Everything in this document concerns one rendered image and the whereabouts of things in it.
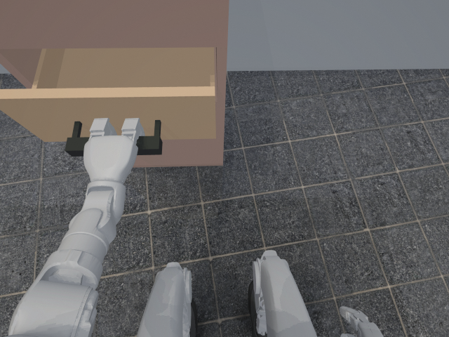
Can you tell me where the cabinet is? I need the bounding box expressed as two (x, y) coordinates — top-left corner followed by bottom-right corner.
(0, 0), (229, 168)

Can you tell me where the left robot hand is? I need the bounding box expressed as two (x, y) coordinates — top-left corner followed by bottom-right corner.
(83, 118), (145, 184)

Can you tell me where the left robot upper arm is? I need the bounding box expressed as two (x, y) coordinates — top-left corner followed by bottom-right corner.
(4, 280), (99, 337)

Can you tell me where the right robot hand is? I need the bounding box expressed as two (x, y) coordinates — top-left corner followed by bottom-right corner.
(340, 306), (384, 337)

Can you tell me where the right robot foot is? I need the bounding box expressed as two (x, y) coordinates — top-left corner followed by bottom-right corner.
(248, 281), (267, 337)

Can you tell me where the handle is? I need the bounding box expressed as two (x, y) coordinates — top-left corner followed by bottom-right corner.
(65, 120), (163, 157)

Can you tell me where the robot left forearm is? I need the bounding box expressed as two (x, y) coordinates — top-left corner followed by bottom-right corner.
(8, 180), (126, 336)

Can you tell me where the left robot shin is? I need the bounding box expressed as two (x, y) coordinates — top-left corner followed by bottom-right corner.
(155, 262), (191, 337)

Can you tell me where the drawer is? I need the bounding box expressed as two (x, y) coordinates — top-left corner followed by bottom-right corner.
(0, 47), (216, 142)

